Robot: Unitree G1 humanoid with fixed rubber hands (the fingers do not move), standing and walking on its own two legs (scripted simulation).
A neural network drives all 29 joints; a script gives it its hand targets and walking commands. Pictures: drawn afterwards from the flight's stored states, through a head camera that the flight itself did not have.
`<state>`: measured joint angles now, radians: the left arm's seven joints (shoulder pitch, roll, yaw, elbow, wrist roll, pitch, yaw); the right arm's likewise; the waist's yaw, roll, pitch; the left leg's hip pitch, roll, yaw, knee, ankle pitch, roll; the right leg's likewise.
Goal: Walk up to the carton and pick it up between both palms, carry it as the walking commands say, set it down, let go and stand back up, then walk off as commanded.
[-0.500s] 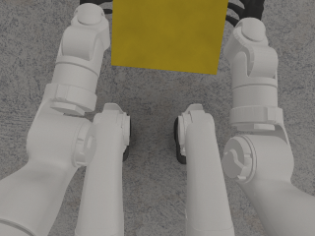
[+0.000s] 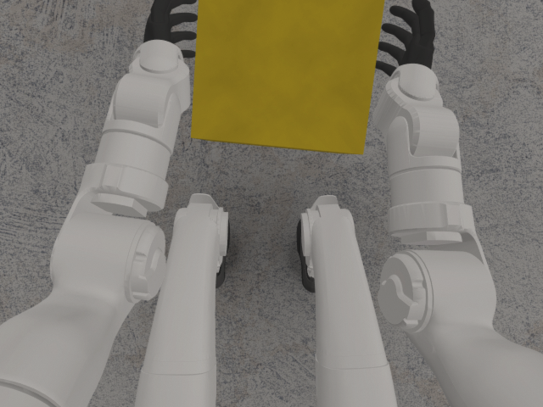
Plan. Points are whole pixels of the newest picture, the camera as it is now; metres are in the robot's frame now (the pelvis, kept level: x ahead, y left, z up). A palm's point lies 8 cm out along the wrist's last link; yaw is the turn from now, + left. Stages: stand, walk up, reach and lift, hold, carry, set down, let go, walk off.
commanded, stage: reach and lift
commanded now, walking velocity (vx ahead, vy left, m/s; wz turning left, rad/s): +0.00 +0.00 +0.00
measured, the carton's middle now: (282, 78) +0.52 -0.03 -0.16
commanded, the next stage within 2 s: none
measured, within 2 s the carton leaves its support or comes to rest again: neither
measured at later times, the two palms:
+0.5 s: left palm (140, 43) +0.49 +0.12 +0.00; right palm (445, 67) +0.47 -0.17 +0.01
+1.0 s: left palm (84, 14) +0.46 +0.12 +0.10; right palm (539, 45) +0.44 -0.17 +0.11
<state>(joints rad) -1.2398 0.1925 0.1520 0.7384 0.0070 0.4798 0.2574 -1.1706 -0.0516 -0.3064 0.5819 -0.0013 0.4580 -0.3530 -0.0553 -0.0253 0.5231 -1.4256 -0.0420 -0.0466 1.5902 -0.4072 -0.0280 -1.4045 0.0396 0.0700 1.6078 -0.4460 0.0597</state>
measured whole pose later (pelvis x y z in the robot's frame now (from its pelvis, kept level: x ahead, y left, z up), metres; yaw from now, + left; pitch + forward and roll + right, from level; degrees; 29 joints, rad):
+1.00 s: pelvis +0.03 +0.00 +0.13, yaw -1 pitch +12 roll +0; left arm -0.87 0.04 0.24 0.80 0.13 0.46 0.23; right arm -0.84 0.06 -0.33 0.69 -0.12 0.44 -0.29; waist -0.06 -0.03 0.16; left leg -0.98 -0.03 -0.04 1.04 -0.27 -0.02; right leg -0.97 0.03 0.09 1.06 -0.30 0.05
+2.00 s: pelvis +0.15 +0.01 +0.22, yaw +1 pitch -4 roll -1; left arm -0.33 -0.12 0.24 0.46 0.24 0.69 0.12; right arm -0.31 0.16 -0.29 0.38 -0.27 0.70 0.00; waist -0.08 -0.02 -0.07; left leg -0.15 -0.03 -0.08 0.43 -0.21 0.00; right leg -0.10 -0.01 0.06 0.39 -0.21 0.04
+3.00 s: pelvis +0.12 +0.00 +0.22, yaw -1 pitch -5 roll +0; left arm -0.41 -0.12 0.28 0.51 0.28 0.72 0.14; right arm -0.42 0.19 -0.31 0.50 -0.31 0.69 -0.12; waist 0.01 -0.03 -0.03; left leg -0.16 -0.02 -0.05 0.40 -0.15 -0.01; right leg -0.15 0.00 0.08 0.42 -0.18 0.03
